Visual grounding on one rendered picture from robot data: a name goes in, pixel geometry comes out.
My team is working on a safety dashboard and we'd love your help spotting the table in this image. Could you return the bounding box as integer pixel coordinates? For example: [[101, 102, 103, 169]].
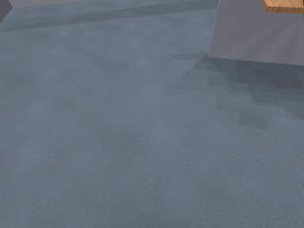
[[259, 0, 304, 14]]

